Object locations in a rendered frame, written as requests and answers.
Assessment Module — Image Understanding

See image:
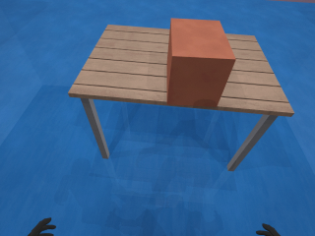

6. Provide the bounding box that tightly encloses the robot right hand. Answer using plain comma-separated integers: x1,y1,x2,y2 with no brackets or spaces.
256,223,281,236

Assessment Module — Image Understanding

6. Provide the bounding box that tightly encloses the table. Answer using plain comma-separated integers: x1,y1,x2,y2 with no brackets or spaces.
68,25,294,172

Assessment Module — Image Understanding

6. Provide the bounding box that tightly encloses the carton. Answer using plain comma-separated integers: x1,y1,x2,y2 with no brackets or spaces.
166,18,236,107

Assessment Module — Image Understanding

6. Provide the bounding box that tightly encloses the robot left hand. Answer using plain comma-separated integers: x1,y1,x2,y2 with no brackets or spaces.
28,217,56,236

